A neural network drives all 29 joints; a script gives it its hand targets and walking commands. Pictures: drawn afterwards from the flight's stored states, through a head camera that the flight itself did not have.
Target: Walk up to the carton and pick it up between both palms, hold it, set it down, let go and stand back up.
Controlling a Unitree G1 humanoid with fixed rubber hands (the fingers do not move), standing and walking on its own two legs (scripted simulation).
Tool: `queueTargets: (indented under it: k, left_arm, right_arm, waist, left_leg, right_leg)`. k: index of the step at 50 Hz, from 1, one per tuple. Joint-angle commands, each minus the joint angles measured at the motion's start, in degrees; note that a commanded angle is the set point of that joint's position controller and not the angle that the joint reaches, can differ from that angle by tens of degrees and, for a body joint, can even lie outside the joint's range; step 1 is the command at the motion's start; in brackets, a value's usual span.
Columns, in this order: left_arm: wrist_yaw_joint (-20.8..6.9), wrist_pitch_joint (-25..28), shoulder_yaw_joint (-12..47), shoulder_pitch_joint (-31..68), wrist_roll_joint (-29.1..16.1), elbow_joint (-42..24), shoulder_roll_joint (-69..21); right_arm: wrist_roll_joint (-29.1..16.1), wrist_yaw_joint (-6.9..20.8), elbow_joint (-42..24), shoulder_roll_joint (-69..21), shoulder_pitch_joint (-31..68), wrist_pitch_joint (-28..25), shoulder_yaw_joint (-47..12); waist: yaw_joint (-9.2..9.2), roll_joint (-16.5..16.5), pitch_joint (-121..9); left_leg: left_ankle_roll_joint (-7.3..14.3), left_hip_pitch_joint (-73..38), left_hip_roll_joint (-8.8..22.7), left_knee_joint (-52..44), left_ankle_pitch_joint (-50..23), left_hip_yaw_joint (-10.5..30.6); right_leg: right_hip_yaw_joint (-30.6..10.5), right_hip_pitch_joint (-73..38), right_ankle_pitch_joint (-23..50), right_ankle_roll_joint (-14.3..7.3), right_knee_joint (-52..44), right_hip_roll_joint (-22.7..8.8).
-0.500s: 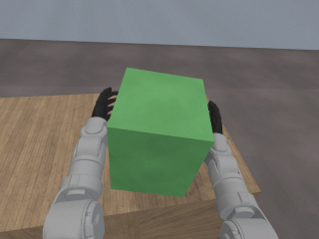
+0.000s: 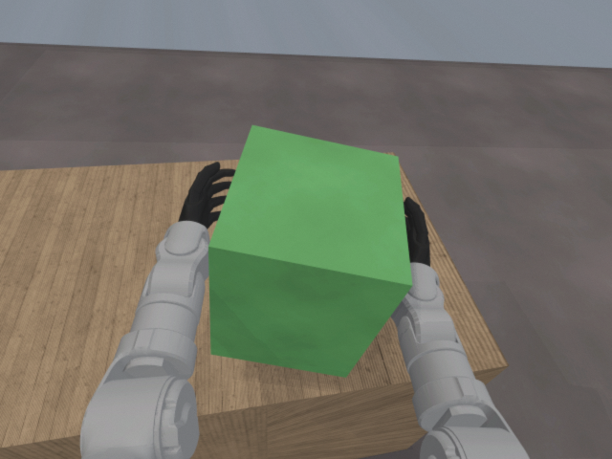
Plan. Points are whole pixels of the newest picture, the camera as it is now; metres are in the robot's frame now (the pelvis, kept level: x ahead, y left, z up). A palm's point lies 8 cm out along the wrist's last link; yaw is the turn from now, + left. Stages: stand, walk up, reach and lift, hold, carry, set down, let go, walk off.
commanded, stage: set down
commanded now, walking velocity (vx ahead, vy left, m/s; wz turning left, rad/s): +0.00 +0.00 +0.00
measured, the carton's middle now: (301, 258) +0.38 -0.01 +0.06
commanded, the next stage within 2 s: none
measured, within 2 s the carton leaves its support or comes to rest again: rests again in 1.74 s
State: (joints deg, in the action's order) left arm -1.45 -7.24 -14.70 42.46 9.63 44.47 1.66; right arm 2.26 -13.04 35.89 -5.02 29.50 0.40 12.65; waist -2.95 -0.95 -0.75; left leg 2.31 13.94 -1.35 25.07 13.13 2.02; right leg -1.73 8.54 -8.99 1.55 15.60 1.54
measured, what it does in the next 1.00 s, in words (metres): stands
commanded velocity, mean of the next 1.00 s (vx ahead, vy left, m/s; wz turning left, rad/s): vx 0.00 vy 0.00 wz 0.00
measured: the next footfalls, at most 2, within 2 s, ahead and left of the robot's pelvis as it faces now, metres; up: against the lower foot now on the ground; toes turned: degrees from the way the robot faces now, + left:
none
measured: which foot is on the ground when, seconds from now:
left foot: down 0.00-1.00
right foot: down 0.00-1.00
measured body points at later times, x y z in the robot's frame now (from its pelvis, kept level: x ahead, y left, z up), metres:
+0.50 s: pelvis +0.00 +0.00 +0.00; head +0.02 +0.02 +0.45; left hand +0.43 +0.13 +0.08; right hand +0.36 -0.16 +0.06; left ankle +0.00 +0.08 -0.75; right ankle -0.01 -0.14 -0.75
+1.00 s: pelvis +0.01 +0.00 +0.00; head +0.05 +0.02 +0.45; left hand +0.44 +0.13 +0.05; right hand +0.36 -0.16 +0.03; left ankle +0.00 +0.08 -0.75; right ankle -0.01 -0.14 -0.75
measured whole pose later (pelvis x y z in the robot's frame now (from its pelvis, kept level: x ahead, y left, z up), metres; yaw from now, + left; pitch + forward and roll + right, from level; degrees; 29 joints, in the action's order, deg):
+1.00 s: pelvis +0.01 +0.00 +0.00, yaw +0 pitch +6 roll -2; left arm -4.2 8.3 -18.7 44.9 14.3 62.0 3.0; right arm 14.4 -12.4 48.9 -10.2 29.0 -15.8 24.8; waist -2.9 -1.0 -0.7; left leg 2.3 17.1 -1.3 25.1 13.5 2.0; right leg -1.7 11.6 -9.5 1.4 15.6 1.5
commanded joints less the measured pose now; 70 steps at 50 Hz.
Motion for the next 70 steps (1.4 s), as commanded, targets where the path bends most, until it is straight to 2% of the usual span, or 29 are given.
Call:
queueTargets:
  k: [1,5,11,21,29,42,54,59,70]
  left_arm:
    - [-10.7,5.3,19.5,38.2,-0.8,-0.3,-36.0]
    - [-11.6,5.6,16.9,38.7,0.6,2.5,-34.7]
    - [-11.6,8.2,16.8,43.3,0.5,4.1,-34.5]
    - [-11.6,11.0,13.1,44.1,3.0,10.5,-33.2]
    - [-11.5,13.1,10.5,42.3,5.2,14.3,-33.0]
    - [-10.3,17.7,9.5,39.7,7.5,16.7,-33.6]
    - [-9.3,22.0,8.6,37.5,9.0,19.7,-33.3]
    - [-9.2,22.7,7.5,36.8,10.0,20.9,-32.6]
    - [-9.4,22.6,4.1,36.7,12.2,23.4,-29.6]
  right_arm:
    - [5.8,5.1,-8.9,-38.0,50.0,-6.3,-19.9]
    - [7.8,5.3,-7.3,-37.9,50.0,-6.6,-17.1]
    - [10.7,5.7,-5.9,-39.0,51.5,-8.7,-14.2]
    - [14.9,6.5,-0.3,-39.7,51.3,-11.4,-10.5]
    - [17.1,6.8,2.1,-40.4,51.2,-14.7,-9.1]
    - [19.3,7.2,7.4,-41.3,47.9,-21.2,-8.3]
    - [21.6,7.7,12.4,-40.9,44.9,-26.5,-7.5]
    - [22.8,7.8,15.5,-39.9,42.9,-27.5,-5.8]
    - [25.3,7.9,19.2,-37.0,40.8,-28.6,-1.1]
  waist:
    - [-2.85,1.6,-40.0]
    - [-2.74,1.1,-37.5]
    - [-3.42,2.5,-39.1]
    - [-2.57,2.4,-36.5]
    - [-1.59,1.6,-36.3]
    - [-0.44,2.4,-39.7]
    - [0.77,2.8,-42.0]
    - [0.82,2.9,-39.8]
    - [0.68,2.3,-34.1]
  left_leg:
    - [-4.6,-8.5,0.8,-2.4,-25.9,-3.5]
    - [-4.1,-6.2,0.9,-3.8,-21.6,-4.1]
    - [-4.6,-5.6,1.4,-3.0,-20.4,-4.3]
    - [-4.3,-2.8,1.8,-3.2,-17.2,-4.9]
    - [-4.4,-1.3,2.0,-2.8,-19.3,-5.3]
    - [-5.8,-2.7,2.7,0.2,-29.2,-5.2]
    - [-6.5,-3.6,3.5,1.9,-35.0,-5.2]
    - [-6.5,-4.1,3.7,1.6,-34.5,-5.4]
    - [-6.0,-2.9,3.6,0.0,-28.8,-6.2]
  right_leg:
    - [3.9,-16.7,33.7,1.0,4.7,-0.9]
    - [4.0,-16.2,29.9,1.0,4.5,-1.2]
    - [4.6,-13.1,25.5,0.5,4.6,-1.1]
    - [4.7,-12.5,21.5,0.3,5.1,-1.4]
    - [4.8,-13.6,24.9,0.7,6.1,-1.5]
    - [5.4,-12.2,30.4,0.6,6.8,-0.8]
    - [5.9,-9.2,31.9,0.4,7.0,-0.2]
    - [6.2,-7.6,29.8,0.2,6.3,0.0]
    - [6.6,-5.9,23.7,0.1,4.9,-0.3]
